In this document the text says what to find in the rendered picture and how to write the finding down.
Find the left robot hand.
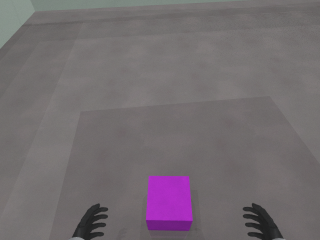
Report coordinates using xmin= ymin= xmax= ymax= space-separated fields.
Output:
xmin=72 ymin=203 xmax=108 ymax=240

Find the right robot hand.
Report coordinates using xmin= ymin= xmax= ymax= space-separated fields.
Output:
xmin=243 ymin=203 xmax=284 ymax=240

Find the carton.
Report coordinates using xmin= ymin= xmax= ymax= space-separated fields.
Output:
xmin=146 ymin=176 xmax=193 ymax=231

